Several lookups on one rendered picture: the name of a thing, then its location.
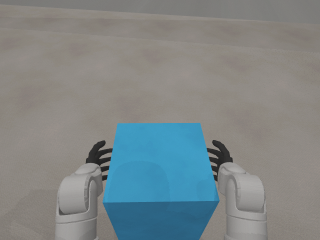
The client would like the carton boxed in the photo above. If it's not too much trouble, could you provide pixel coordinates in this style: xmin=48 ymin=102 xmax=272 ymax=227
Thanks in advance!
xmin=102 ymin=123 xmax=220 ymax=240

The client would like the robot right hand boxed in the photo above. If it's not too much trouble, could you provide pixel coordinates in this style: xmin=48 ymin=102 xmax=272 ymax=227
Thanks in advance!
xmin=206 ymin=140 xmax=233 ymax=181

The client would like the robot left hand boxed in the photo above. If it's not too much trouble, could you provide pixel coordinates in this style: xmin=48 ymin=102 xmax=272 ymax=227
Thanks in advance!
xmin=86 ymin=140 xmax=113 ymax=181

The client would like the robot right forearm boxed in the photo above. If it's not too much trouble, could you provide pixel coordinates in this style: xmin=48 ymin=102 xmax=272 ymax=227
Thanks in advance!
xmin=217 ymin=162 xmax=268 ymax=240

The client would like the robot left forearm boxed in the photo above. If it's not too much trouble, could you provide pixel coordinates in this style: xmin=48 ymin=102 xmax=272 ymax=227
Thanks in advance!
xmin=54 ymin=163 xmax=103 ymax=240

